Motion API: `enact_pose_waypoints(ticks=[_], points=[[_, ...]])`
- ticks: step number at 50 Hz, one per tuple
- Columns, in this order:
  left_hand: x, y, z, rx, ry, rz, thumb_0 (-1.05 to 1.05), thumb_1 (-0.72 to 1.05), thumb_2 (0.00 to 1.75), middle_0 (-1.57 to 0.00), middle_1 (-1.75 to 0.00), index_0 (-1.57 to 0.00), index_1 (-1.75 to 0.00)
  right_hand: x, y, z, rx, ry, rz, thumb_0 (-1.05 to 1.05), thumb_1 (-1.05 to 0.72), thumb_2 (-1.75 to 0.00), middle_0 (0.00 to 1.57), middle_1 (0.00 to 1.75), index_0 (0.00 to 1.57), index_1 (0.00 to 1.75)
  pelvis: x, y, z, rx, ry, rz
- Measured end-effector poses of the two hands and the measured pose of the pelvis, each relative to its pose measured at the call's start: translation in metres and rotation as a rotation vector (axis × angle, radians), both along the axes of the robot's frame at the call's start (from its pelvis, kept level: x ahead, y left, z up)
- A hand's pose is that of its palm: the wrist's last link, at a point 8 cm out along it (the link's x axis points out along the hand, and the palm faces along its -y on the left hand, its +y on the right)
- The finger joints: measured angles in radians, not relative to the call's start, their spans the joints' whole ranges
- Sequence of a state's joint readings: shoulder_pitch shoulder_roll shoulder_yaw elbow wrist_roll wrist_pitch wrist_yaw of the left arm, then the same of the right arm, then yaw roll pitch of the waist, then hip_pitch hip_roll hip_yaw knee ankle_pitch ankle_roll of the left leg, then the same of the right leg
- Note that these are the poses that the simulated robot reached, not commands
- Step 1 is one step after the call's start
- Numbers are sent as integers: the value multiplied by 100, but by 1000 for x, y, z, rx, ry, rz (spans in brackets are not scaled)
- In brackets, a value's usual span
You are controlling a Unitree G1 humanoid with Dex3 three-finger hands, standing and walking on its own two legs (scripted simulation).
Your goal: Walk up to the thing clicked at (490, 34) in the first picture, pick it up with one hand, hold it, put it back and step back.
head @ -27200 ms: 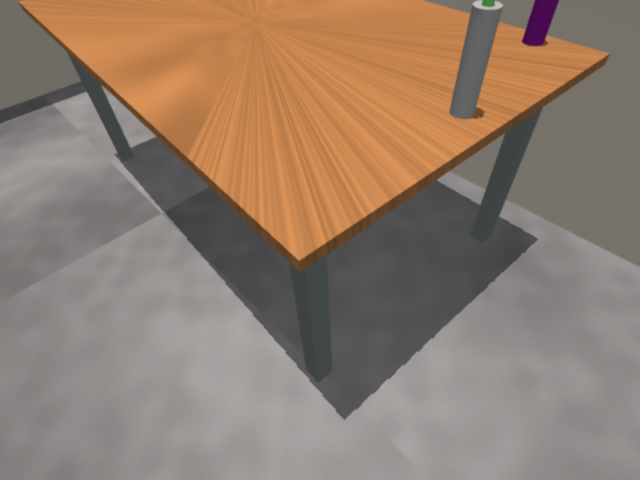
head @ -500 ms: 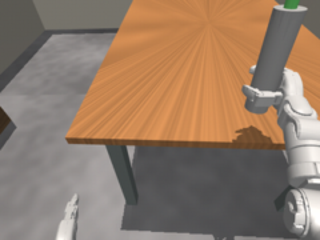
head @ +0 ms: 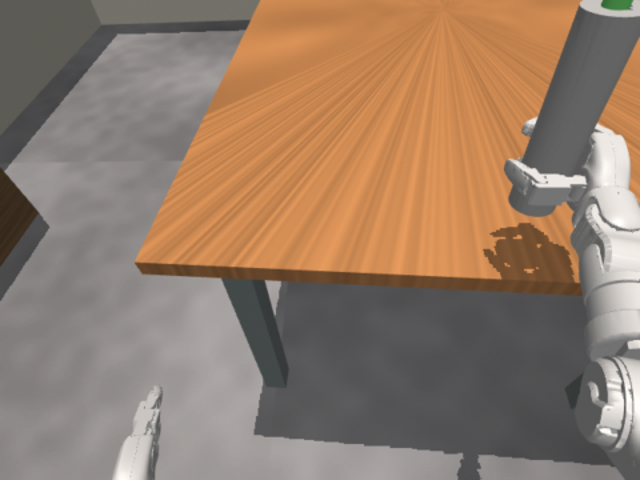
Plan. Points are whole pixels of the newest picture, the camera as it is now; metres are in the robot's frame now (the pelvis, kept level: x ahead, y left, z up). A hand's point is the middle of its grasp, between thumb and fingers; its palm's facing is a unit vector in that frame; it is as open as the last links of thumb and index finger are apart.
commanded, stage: crouch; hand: right
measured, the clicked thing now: (572, 105) +0.47 -0.20 +0.23
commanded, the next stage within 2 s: lower in 0.10 s
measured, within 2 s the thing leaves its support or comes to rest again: rests again in 1.08 s
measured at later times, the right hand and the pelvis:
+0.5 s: hand (524, 187) +0.48 -0.19 +0.11, palm faces +0.14 +0.99 +0.01, open 7.9 cm; pelvis +0.00 +0.00 -0.01, yaw +1 degrees
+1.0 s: hand (517, 200) +0.49 -0.20 +0.08, palm faces +0.15 +0.99 +0.00, open 7.9 cm; pelvis -0.01 -0.01 -0.02, yaw +1 degrees
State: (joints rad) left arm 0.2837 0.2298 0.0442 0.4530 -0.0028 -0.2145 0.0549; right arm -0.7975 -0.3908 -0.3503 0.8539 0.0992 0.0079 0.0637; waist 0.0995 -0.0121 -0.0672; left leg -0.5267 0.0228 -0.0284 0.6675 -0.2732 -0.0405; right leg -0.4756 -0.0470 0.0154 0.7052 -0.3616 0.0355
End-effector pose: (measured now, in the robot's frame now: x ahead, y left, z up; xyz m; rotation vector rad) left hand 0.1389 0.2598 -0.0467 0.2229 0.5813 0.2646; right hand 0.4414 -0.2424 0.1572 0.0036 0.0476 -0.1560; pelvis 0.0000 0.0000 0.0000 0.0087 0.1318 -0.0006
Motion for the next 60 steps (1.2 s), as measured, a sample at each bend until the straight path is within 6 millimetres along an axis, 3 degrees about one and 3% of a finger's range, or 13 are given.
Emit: enact_pose_waypoints(ticks=[6, 15, 31, 46, 60], points=[[-2, -6, -4, -22, 23, -6, -1, -51, 4, -6, -5, -6, -5, 3, -6, -8, -19, 14, -4, 0, 19, -120, 86, 115, 85, 113, 1, -2, -1, -3, 14, 0], [-6, 0, -3, 10, 46, 9, -1, -52, 5, -6, -5, -6, -5, 11, -4, -12, 7, -7, 17, 0, 18, -119, 86, 115, 85, 113, 1, -3, -3, 0, 30, 2], [-20, 3, -3, 45, 69, 17, -1, -53, 5, -6, -5, -6, -6, 11, -3, -60, 11, 29, 7, 0, 18, -119, 86, 114, 85, 113, -8, -4, -12, 2, 72, 11], [-17, -5, -6, 47, 43, -3, -1, -53, 6, -6, -5, -6, -6, 17, -3, -70, 10, 22, 13, 0, 18, -119, 86, 114, 85, 113, -10, -6, -20, 9, 104, 10], [-21, 3, -4, 93, 58, -6, -1, -53, 6, -6, -5, -6, -6, 22, -5, -91, 9, 19, 10, 0, 18, -119, 86, 114, 85, 113, -11, -5, -28, 11, 138, 11]])
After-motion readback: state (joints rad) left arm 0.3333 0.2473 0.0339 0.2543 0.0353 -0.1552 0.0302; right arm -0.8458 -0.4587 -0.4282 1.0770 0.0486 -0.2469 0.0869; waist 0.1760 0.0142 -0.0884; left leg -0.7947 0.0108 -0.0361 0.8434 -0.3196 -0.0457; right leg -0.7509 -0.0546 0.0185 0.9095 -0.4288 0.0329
